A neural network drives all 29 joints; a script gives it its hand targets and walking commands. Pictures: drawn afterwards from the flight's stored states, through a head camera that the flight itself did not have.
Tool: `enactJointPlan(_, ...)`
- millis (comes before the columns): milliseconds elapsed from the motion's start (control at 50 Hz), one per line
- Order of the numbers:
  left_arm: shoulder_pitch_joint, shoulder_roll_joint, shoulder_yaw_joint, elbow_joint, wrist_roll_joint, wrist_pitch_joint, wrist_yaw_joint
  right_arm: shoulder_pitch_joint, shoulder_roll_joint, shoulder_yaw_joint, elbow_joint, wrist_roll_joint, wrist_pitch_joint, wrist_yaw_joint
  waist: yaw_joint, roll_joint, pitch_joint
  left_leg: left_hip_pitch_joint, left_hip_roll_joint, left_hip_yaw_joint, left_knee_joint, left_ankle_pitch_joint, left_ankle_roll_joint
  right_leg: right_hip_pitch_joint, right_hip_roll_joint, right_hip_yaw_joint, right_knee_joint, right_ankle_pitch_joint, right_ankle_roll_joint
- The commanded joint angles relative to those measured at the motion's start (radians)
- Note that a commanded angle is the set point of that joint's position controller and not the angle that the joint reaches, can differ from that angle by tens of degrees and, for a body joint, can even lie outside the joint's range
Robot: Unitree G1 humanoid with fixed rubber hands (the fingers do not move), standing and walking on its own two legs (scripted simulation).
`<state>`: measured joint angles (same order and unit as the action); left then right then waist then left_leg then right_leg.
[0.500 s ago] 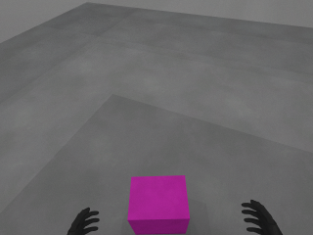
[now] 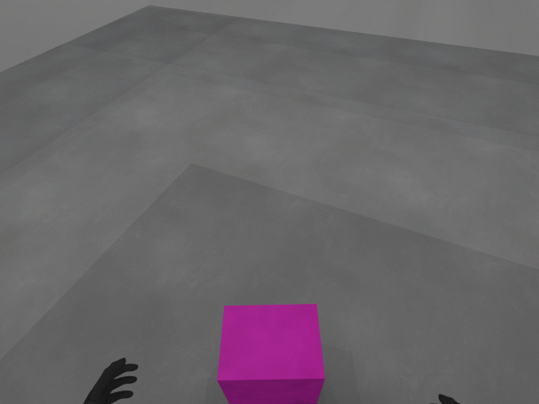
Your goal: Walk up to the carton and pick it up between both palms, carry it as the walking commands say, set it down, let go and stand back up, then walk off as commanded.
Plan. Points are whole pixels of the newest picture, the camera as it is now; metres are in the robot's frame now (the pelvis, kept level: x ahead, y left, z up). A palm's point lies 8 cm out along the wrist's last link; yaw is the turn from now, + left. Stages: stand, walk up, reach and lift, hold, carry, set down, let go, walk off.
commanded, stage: stand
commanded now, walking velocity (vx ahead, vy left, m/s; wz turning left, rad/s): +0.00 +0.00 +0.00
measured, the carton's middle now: (271, 356) +0.41 +0.05 -0.62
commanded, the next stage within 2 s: walk off in 1.46 s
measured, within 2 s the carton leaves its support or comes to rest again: neither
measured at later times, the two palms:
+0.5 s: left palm out of the picture +0.13 +0.29 -0.07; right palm out of the picture +0.11 -0.26 -0.10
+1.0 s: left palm out of the picture +0.10 +0.29 -0.08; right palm out of the picture +0.08 -0.26 -0.11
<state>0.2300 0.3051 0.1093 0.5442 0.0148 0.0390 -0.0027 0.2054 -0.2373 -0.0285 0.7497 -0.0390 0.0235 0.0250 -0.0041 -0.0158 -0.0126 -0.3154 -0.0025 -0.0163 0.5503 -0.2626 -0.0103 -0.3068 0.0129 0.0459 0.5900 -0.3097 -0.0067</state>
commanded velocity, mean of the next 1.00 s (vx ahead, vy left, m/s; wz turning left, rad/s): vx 0.00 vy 0.00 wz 0.00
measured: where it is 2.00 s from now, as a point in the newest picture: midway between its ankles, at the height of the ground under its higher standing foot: outside the picture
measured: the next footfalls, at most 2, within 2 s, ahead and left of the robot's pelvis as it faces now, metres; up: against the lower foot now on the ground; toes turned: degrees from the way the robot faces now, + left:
none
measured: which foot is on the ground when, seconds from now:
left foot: down 0.00-1.00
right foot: down 0.00-1.00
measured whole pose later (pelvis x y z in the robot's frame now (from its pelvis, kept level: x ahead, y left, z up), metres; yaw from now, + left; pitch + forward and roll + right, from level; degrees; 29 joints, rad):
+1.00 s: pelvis -0.02 +0.00 +0.00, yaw +0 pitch +0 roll +1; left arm 0.24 0.30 0.11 0.72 0.01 -0.01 0.00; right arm 0.21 -0.26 -0.03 0.90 -0.04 -0.01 0.02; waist 0.00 -0.02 -0.07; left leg -0.32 0.00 -0.02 0.55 -0.24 -0.01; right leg -0.31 0.01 0.05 0.59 -0.28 -0.01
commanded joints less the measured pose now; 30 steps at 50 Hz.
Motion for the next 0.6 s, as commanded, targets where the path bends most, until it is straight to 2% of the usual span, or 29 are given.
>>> enactJointPlan(0, -0.002, 0.170, 0.002, 0.026, 0.027, -0.055, 0.018, -0.036, -0.239, -0.067, -0.032, -0.014, -0.063, -0.029, 0.010, 0.013, -0.204, 0.145, 0.087, -0.071, -0.084, 0.168, 0.019, 0.105, -0.081, 0.068, -0.106, 0.194, -0.018)
enactJointPlan(360, -0.002, 0.183, -0.001, 0.099, 0.020, -0.078, 0.020, -0.031, -0.260, -0.067, 0.026, -0.006, -0.077, -0.033, 0.004, 0.016, -0.180, 0.138, 0.096, -0.082, -0.086, 0.199, 0.041, 0.102, -0.100, 0.086, -0.119, 0.228, -0.033)
enactJointPlan(580, -0.004, 0.190, -0.004, 0.138, 0.019, -0.087, 0.017, -0.037, -0.265, -0.063, 0.058, -0.004, -0.083, -0.033, 0.005, 0.017, -0.170, 0.134, 0.098, -0.091, -0.091, 0.171, 0.047, 0.099, -0.108, 0.101, -0.130, 0.189, -0.041)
